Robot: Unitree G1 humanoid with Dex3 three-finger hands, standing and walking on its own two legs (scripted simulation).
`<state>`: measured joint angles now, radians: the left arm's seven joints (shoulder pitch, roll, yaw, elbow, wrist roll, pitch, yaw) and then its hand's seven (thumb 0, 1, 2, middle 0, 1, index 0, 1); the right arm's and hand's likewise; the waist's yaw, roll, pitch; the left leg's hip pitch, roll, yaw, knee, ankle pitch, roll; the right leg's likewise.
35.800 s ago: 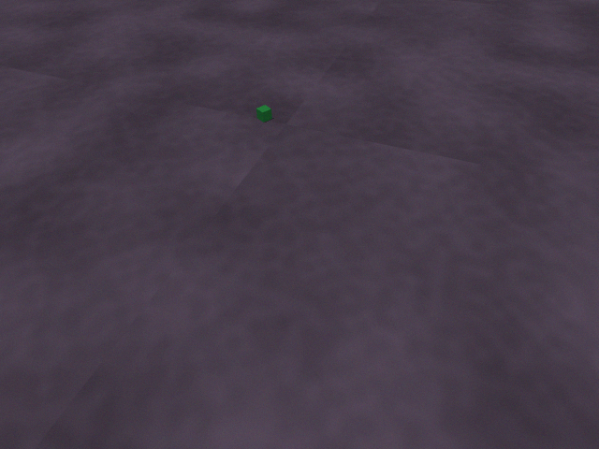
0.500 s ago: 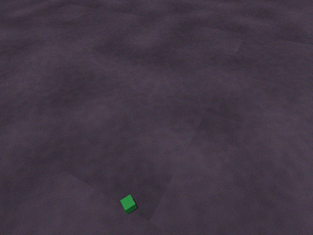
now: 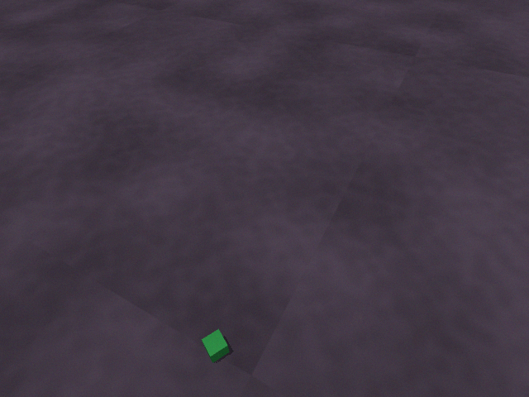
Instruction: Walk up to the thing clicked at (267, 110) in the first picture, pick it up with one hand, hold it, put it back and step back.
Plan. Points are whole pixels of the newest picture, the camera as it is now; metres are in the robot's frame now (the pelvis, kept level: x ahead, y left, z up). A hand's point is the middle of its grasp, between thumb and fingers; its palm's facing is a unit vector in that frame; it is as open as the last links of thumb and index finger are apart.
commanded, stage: stand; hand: left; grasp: from above
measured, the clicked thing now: (215, 345) +0.47 +0.20 -0.75
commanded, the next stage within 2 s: rise first in 1.52 s
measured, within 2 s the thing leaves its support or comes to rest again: neither
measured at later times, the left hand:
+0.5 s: hand out of the picture +0.09 +0.26 -0.16, palm faces -0.03 -0.94 -0.35, open 7.4 cm
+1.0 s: hand out of the picture +0.08 +0.25 -0.15, palm faces -0.03 -0.94 -0.35, open 7.4 cm
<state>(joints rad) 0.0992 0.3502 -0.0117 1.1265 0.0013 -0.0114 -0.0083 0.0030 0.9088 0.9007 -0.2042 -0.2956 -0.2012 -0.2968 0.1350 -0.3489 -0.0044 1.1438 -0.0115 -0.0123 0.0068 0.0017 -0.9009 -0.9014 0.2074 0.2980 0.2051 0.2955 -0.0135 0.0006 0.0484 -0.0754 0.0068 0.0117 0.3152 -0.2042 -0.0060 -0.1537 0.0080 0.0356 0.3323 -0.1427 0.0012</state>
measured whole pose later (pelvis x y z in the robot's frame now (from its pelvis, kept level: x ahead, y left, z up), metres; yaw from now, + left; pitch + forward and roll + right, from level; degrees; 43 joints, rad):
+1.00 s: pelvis +0.01 +0.00 +0.00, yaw +1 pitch -2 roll +0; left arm 0.11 0.35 -0.01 1.12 0.00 -0.01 0.00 0.00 0.91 0.90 -0.20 -0.30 -0.20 -0.30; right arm 0.12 -0.35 0.00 1.13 -0.01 -0.01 0.00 0.00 -0.90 -0.90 0.21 0.30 0.21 0.30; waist -0.01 0.01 0.05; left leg -0.05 0.01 0.00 0.30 -0.21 -0.01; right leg -0.13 0.01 0.02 0.32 -0.15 0.00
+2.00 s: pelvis +0.00 +0.00 -0.03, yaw +2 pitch +8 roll +0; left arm 0.01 0.32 0.10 0.91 0.16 0.13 0.01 0.00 0.04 0.84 -0.25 -0.80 -0.24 -0.80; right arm 0.24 -0.25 -0.02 0.72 0.02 -0.06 -0.02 0.00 -0.92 -0.90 0.21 0.30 0.21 0.30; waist -0.03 0.01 -0.04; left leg -0.48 0.00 -0.02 0.70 -0.37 0.00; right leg -0.53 0.00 0.00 0.67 -0.29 0.00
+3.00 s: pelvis -0.06 +0.00 -0.26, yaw +3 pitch +33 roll +0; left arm -0.36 0.34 0.01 0.85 0.77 0.18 0.40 0.00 -0.38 0.84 -0.23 -0.94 -0.23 -0.94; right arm 0.07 -0.30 -0.03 0.69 -0.01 -0.16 -0.01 0.00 -0.90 -0.90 0.21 0.30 0.20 0.29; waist -0.05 0.02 -0.20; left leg -1.67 -0.03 -0.03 1.79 -0.70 -0.02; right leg -1.73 -0.02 -0.01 1.75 -0.60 -0.01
